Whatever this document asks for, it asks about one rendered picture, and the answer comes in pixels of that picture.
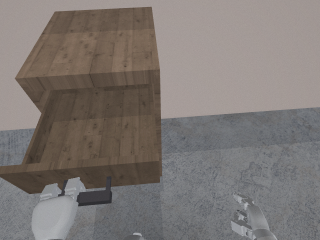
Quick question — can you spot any cabinet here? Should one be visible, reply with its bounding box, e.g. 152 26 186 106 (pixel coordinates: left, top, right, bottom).
15 7 162 177

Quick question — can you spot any handle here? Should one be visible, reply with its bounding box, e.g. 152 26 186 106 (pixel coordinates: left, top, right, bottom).
58 176 112 207

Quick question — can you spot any robot right forearm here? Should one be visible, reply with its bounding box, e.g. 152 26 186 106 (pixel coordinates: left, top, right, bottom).
251 228 277 240

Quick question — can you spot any drawer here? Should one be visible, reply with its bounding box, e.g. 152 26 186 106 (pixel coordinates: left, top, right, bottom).
0 83 160 194

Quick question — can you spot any robot left hand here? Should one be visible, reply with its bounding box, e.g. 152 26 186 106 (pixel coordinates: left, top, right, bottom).
31 177 86 240

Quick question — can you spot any robot right hand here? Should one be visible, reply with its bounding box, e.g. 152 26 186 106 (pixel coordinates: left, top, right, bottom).
231 192 270 239

